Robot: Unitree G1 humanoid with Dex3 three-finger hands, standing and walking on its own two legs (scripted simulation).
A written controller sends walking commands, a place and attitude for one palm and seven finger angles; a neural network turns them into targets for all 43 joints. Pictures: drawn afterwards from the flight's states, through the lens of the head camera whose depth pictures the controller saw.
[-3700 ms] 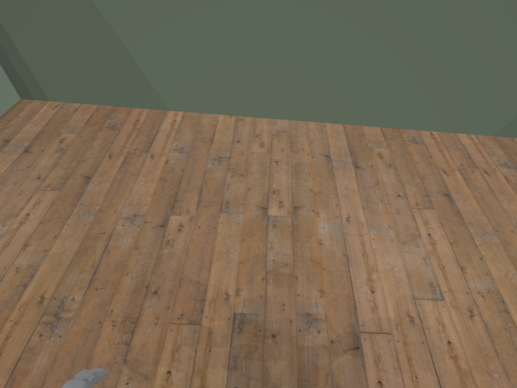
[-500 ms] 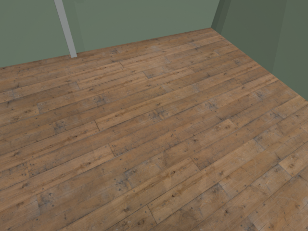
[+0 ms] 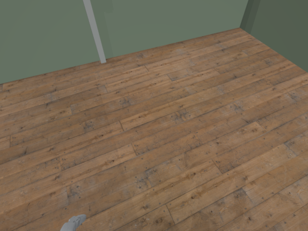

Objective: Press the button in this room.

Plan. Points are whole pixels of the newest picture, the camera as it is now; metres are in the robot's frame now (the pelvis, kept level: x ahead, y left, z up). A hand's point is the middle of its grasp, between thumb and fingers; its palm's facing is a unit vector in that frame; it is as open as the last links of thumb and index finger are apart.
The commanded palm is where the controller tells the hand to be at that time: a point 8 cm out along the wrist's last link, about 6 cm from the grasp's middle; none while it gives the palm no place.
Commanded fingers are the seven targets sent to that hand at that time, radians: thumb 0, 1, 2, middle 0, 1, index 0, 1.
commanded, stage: turn or walk to find it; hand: left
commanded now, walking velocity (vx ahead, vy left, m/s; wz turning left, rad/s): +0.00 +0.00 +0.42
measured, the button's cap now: out of the picture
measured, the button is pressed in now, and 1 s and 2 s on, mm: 0 0 0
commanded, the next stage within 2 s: none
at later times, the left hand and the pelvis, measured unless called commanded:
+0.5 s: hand out of the picture -0.07 +0.23 -0.19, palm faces +0.31 -0.92 -0.22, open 7.3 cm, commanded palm none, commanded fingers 0.00 0.90 0.90 -0.20 -0.30 -0.20 -0.30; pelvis -0.03 +0.03 -0.01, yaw +15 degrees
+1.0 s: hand out of the picture -0.03 +0.24 -0.14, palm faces +0.42 -0.87 -0.27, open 7.3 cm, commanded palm none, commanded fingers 0.00 0.90 0.90 -0.20 -0.30 -0.20 -0.30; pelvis -0.06 +0.01 +0.00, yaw +25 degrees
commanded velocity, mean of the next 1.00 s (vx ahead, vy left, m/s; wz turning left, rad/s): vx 0.00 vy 0.00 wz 0.42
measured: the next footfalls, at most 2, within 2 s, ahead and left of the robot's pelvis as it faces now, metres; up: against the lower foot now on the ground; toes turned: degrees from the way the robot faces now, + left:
left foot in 0.46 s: -0.03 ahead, +0.14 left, +0.00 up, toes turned +19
right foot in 1.02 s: +0.02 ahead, -0.08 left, +0.00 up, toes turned +24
